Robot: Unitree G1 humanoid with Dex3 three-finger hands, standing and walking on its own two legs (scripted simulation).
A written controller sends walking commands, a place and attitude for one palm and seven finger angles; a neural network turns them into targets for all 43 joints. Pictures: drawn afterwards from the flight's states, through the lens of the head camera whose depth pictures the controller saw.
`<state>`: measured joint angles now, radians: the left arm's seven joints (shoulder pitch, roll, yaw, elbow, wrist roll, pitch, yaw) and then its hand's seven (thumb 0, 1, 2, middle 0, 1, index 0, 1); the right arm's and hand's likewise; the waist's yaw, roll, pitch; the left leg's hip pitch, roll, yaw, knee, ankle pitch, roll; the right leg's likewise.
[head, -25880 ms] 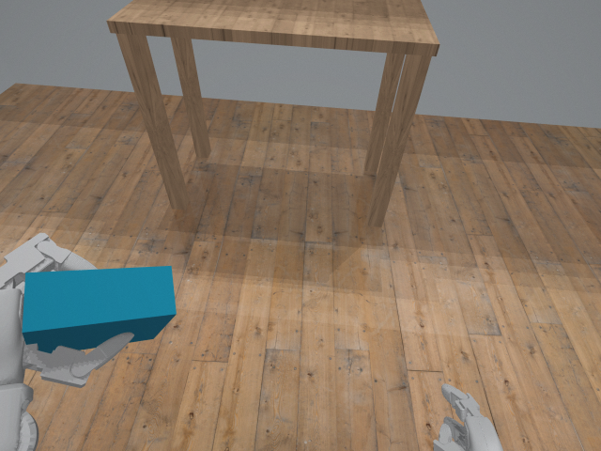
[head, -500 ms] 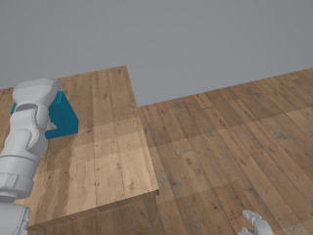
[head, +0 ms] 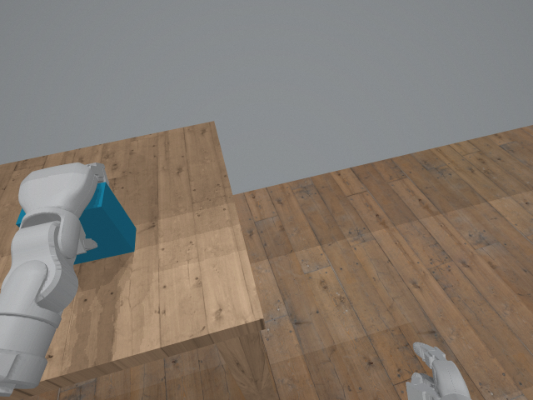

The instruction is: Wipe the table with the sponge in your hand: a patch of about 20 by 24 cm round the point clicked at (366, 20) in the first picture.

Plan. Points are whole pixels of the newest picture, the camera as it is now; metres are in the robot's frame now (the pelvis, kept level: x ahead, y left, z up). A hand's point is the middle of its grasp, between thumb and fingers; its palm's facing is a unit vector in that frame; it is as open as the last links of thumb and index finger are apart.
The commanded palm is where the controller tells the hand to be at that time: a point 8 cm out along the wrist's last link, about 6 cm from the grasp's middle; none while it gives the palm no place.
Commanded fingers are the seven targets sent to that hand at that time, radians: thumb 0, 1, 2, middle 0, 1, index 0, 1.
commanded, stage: wipe back along the middle lane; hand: left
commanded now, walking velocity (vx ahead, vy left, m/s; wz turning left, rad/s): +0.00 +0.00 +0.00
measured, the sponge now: (89, 233) +0.32 +0.32 +0.09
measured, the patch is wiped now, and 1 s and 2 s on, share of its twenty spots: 0.40 0.65 0.65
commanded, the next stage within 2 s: slide across to the third lane in 1.04 s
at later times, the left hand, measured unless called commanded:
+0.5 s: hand (79, 241) +0.28 +0.29 +0.14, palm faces +0.10 +0.00 -0.99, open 9.4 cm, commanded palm +0.23 +0.28 +0.16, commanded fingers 0.00 0.10 1.30 -1.20 -1.60 -1.20 -1.60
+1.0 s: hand (79, 265) +0.24 +0.27 +0.14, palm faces +0.13 -0.03 -0.99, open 9.4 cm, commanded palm +0.18 +0.26 +0.16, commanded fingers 0.00 0.10 1.30 -1.20 -1.60 -1.20 -1.60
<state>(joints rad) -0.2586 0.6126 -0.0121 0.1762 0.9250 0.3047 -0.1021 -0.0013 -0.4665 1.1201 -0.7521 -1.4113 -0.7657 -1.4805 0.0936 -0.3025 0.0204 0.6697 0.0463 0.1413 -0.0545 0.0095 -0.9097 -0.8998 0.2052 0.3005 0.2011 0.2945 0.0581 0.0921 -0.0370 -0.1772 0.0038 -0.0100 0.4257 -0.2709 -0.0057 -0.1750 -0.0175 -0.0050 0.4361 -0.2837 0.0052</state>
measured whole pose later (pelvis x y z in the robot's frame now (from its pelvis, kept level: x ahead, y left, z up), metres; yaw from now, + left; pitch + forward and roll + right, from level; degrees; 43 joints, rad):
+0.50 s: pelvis +0.00 +0.00 +0.00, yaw -1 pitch +0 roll +1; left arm -0.04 0.54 -0.04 -0.11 0.92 0.43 -0.05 0.03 -0.44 1.10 -0.72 -1.44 -0.75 -1.49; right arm 0.06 -0.30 0.04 0.65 0.05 0.13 -0.04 0.01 -0.91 -0.90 0.20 0.30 0.20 0.29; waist 0.09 0.11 -0.04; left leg -0.15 0.00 0.01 0.44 -0.28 0.00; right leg -0.17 -0.02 0.01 0.47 -0.30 0.01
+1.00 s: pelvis +0.00 +0.00 +0.00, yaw -2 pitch -1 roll +1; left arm 0.17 0.52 -0.03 -0.35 0.91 0.48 -0.03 0.03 -0.43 1.09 -0.70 -1.46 -0.75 -1.48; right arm 0.03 -0.29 0.06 0.64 0.04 0.12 -0.02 0.01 -0.91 -0.90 0.20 0.30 0.20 0.29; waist 0.10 0.12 -0.03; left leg -0.14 0.01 0.02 0.46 -0.30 -0.01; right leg -0.16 -0.01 0.02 0.50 -0.32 0.00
